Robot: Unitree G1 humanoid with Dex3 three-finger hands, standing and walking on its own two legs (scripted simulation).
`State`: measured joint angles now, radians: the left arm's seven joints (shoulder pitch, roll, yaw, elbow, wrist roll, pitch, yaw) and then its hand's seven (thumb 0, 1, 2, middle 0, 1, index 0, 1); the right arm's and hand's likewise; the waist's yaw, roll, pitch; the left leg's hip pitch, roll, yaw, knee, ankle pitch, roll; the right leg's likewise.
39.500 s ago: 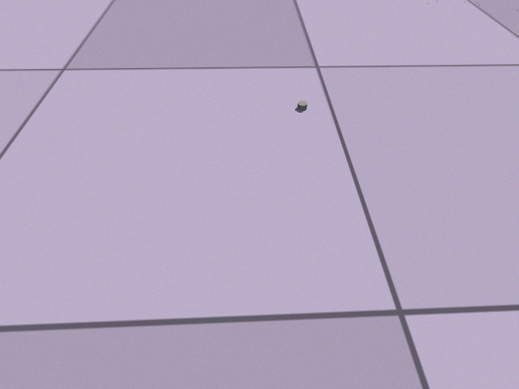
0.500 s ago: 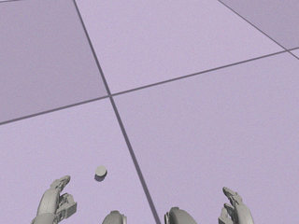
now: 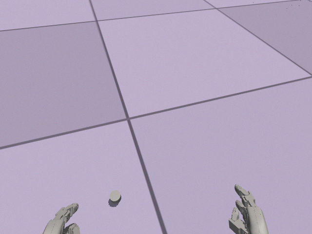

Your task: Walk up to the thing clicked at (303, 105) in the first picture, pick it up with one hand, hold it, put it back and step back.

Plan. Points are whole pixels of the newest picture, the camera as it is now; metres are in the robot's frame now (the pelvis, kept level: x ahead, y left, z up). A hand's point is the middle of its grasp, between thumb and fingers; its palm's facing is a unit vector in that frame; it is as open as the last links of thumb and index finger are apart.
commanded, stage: home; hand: left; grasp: from above
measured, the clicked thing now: (115, 196) +0.48 +0.22 -0.69
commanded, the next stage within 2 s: stand in 1.74 s
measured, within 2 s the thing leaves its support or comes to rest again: neither
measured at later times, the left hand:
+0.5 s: hand out of the picture +0.17 +0.18 -0.05, palm faces +0.03 -0.98 -0.21, open 7.4 cm
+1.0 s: hand out of the picture +0.16 +0.17 -0.05, palm faces +0.03 -0.98 -0.20, open 7.4 cm
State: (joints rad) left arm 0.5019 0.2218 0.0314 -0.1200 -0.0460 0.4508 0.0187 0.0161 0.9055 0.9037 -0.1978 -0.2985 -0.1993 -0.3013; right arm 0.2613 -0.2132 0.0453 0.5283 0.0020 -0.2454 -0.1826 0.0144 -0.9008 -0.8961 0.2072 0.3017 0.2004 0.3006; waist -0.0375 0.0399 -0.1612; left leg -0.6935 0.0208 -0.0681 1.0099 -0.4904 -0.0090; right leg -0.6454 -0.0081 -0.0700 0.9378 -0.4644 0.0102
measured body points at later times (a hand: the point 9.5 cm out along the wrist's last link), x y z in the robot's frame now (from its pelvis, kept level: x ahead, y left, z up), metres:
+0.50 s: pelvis +0.00 +0.00 +0.00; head +0.02 +0.01 +0.45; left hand +0.16 +0.23 -0.03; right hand +0.15 -0.24 -0.07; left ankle +0.01 +0.12 -0.68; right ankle +0.00 -0.13 -0.68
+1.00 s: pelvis +0.00 +0.00 +0.00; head +0.02 +0.00 +0.45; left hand +0.16 +0.23 -0.03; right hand +0.16 -0.25 -0.06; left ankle +0.01 +0.12 -0.68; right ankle +0.00 -0.13 -0.68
